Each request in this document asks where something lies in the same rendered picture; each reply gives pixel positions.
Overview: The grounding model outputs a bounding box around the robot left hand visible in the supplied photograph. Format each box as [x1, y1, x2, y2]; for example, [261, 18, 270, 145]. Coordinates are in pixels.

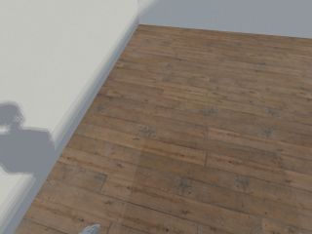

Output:
[79, 224, 100, 234]

